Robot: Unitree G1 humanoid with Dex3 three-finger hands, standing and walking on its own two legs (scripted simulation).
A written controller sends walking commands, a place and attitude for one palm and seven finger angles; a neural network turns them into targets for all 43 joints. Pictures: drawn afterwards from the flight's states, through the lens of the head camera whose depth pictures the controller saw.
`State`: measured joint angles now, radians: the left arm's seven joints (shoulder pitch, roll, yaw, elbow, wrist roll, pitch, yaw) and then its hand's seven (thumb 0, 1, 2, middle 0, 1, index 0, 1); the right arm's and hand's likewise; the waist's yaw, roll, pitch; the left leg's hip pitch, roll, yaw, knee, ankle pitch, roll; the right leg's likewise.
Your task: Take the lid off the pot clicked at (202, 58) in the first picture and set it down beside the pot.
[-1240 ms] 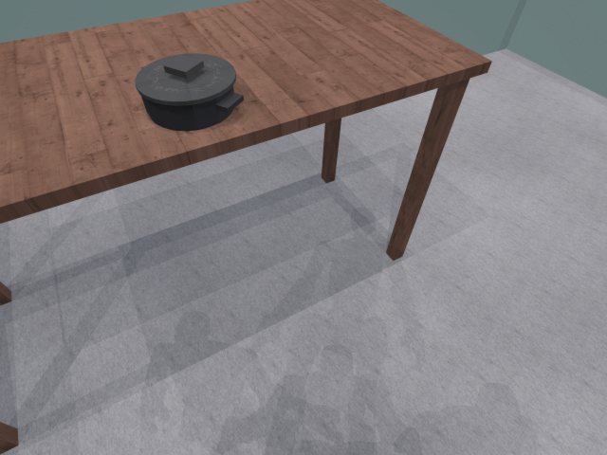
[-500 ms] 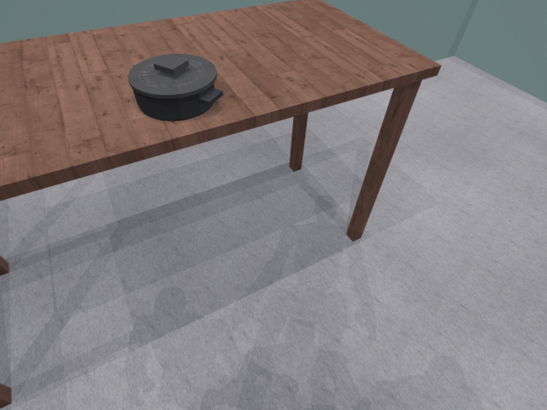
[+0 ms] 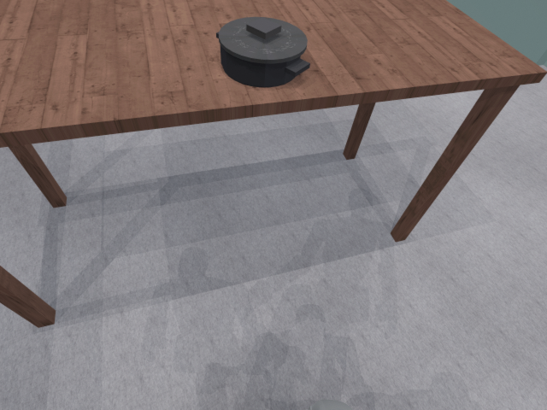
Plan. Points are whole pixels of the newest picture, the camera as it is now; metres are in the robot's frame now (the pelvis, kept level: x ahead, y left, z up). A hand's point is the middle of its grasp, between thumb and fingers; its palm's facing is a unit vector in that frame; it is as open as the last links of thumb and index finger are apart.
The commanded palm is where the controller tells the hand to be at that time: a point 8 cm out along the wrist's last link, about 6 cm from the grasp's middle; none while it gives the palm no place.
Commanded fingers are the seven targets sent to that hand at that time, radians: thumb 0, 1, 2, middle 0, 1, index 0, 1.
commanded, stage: turn to face it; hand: left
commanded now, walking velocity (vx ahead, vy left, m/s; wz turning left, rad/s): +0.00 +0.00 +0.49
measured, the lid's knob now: (263, 28) +0.78 +0.06 +0.16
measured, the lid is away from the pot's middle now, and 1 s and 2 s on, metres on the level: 0.00 0.00 0.00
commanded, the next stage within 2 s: take the last steps up to it in 0.42 s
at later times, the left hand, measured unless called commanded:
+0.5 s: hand out of the picture +0.02 +0.15 -0.15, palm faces +0.26 -0.92 -0.29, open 7.3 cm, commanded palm none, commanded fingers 0.00 0.90 0.90 -0.20 -0.30 -0.20 -0.30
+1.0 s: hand out of the picture +0.07 +0.14 -0.17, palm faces +0.25 -0.95 -0.18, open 7.3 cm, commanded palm none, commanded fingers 0.00 0.90 0.90 -0.20 -0.30 -0.20 -0.30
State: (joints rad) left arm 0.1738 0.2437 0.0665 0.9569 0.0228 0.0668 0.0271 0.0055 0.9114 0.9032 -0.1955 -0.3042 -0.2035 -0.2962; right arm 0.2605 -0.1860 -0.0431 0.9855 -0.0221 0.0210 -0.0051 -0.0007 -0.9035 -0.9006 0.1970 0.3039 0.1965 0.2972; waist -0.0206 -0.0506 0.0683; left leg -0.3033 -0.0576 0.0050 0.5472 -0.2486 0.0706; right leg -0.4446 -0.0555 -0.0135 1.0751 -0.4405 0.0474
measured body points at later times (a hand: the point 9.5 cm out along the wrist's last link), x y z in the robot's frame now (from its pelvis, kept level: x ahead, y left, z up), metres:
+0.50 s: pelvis +0.01 -0.06 +0.01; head +0.04 -0.07 +0.45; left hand +0.01 +0.20 -0.13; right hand +0.13 -0.30 -0.15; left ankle -0.03 +0.07 -0.66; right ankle +0.01 -0.17 -0.73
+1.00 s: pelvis +0.10 -0.06 +0.00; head +0.13 -0.05 +0.45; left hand +0.06 +0.19 -0.15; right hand +0.13 -0.31 -0.15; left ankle -0.04 +0.08 -0.73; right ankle +0.21 -0.17 -0.72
